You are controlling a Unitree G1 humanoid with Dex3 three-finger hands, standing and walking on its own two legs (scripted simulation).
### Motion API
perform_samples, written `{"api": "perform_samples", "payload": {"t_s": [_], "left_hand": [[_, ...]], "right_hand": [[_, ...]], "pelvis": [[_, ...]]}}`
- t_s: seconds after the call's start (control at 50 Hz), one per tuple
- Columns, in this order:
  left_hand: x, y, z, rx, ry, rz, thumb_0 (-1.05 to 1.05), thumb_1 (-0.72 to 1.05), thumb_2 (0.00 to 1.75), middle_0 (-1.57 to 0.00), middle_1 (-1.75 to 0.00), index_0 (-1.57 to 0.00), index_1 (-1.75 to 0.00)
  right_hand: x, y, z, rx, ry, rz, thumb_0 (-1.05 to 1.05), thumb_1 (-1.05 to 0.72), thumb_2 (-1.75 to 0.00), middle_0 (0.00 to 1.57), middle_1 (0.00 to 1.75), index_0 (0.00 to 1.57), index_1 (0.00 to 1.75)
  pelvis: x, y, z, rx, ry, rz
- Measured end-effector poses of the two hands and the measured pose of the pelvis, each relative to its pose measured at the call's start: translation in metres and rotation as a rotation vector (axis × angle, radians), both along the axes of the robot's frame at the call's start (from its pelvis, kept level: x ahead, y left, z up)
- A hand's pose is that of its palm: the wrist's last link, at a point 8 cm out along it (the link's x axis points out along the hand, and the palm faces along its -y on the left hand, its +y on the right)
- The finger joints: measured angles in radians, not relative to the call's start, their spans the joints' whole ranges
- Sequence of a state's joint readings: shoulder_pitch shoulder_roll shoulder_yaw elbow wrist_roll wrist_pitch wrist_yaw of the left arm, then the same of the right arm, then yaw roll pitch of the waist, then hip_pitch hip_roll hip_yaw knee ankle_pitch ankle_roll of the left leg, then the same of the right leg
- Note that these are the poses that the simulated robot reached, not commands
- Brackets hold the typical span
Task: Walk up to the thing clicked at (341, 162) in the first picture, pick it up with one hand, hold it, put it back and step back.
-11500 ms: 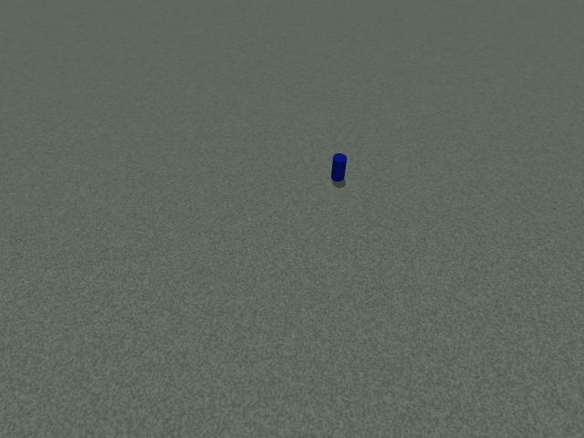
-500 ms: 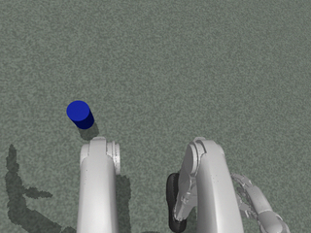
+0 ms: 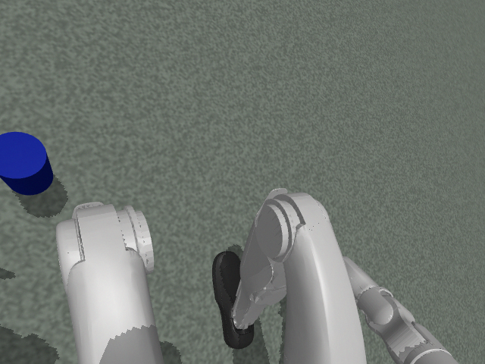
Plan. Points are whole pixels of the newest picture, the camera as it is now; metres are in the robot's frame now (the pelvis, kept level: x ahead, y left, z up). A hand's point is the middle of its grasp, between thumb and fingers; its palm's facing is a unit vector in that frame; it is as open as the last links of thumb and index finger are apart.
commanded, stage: close in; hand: left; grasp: from the side
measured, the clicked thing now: (24, 166) +0.41 +0.28 -0.23
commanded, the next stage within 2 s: rest palm in 0.72 s
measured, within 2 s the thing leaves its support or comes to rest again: neither
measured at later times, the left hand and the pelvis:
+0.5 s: hand out of the picture +0.37 +0.31 -0.18, palm faces +0.36 -0.93 +0.03, open 17.6 cm; pelvis -0.02 +0.01 -0.02, yaw -3 degrees
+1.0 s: hand (17, 184) +0.37 +0.28 -0.20, palm faces +0.37 -0.93 +0.01, open 16.9 cm; pelvis -0.02 +0.01 -0.02, yaw -3 degrees
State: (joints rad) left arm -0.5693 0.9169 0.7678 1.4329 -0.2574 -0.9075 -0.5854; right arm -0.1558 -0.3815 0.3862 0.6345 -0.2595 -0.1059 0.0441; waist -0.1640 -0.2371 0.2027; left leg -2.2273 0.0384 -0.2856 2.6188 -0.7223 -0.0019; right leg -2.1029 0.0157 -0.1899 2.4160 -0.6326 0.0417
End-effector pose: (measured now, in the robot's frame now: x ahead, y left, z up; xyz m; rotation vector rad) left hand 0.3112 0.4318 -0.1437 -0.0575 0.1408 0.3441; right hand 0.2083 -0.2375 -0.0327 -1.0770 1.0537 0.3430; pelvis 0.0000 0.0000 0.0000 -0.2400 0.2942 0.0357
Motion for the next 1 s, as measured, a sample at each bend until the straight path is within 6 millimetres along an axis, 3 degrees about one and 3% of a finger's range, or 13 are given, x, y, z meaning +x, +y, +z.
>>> {"api": "perform_samples", "payload": {"t_s": [0.16, 0.48, 0.7, 1.0], "left_hand": [[0.015, -0.036, -0.031, -0.018, -0.031, 0.058, -0.01, -0.59, 0.04, -0.08, -0.12, -0.09, -0.12], [0.016, -0.077, -0.038, 0.03, -0.066, 0.018, -0.01, -0.6, 0.03, -0.07, -0.11, -0.09, -0.09], [0.021, -0.097, -0.046, 0.036, -0.089, 0.022, -0.01, -0.59, 0.06, -0.06, -0.09, -0.08, -0.08], [0.023, -0.106, -0.053, 0.056, -0.079, 0.035, -0.01, -0.44, 0.15, -0.06, -0.09, -0.06, -0.09]], "right_hand": [[-0.013, 0.006, 0.003, -0.051, 0.038, 0.043, 0.0, -0.91, -0.9, 0.2, 0.3, 0.21, 0.3], [-0.052, 0.005, 0.008, -0.084, 0.1, 0.031, 0.0, -0.91, -0.9, 0.2, 0.3, 0.21, 0.3], [-0.053, 0.007, 0.012, -0.104, 0.109, 0.049, 0.0, -0.9, -0.9, 0.2, 0.3, 0.21, 0.3], [-0.046, 0.009, 0.01, -0.11, 0.134, 0.06, 0.0, -0.88, -0.9, 0.2, 0.3, 0.21, 0.3]], "pelvis": [[-0.005, 0.003, -0.009, -0.032, -0.071, -0.015], [-0.018, 0.007, -0.015, -0.058, -0.146, -0.032], [-0.019, 0.008, -0.017, -0.069, -0.166, -0.039], [-0.016, 0.008, -0.016, -0.079, -0.156, -0.044]]}}
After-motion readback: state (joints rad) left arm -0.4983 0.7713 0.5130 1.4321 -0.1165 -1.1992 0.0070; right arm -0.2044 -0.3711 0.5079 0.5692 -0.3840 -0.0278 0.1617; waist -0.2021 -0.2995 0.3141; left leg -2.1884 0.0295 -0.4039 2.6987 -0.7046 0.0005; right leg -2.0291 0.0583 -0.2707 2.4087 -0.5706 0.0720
